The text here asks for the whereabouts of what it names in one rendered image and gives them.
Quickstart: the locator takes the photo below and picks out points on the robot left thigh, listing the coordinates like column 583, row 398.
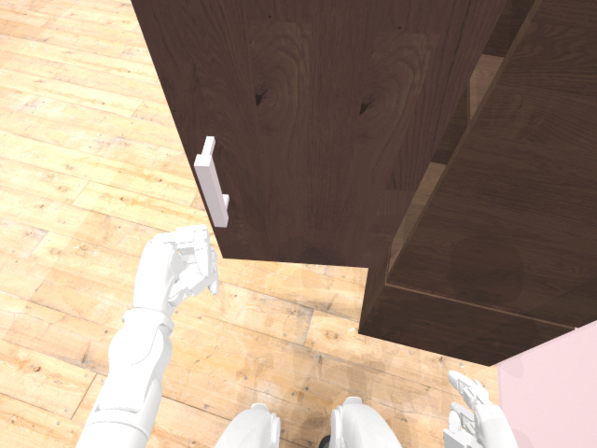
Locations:
column 252, row 428

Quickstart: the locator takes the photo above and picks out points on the robot left shin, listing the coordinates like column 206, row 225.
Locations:
column 259, row 406

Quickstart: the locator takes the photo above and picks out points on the right robot hand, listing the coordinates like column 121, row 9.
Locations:
column 487, row 427

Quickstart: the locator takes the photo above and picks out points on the handle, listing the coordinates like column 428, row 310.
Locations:
column 205, row 170

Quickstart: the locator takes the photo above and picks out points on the left robot forearm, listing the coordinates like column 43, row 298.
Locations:
column 125, row 411

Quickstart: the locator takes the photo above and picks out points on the left robot hand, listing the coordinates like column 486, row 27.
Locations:
column 160, row 265

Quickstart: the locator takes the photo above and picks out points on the cupboard door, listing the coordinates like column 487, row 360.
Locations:
column 325, row 113

